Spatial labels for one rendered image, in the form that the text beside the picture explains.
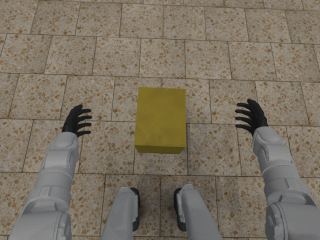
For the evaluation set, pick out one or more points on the robot left hand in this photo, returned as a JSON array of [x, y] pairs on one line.
[[72, 120]]

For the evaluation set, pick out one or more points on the left robot foot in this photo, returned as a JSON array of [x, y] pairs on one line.
[[135, 224]]

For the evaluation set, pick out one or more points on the left robot forearm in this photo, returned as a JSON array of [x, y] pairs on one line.
[[51, 191]]

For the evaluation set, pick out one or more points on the robot left upper arm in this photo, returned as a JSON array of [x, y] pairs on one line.
[[52, 225]]

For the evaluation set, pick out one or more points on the robot left shin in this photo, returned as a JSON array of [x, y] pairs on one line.
[[126, 189]]

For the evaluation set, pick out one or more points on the robot right hand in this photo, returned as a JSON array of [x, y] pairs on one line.
[[257, 118]]

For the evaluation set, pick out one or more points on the right robot forearm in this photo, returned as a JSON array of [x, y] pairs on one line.
[[281, 178]]

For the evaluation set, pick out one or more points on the carton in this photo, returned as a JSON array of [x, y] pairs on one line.
[[160, 120]]

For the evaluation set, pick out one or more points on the robot right upper arm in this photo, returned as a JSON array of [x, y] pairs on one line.
[[291, 221]]

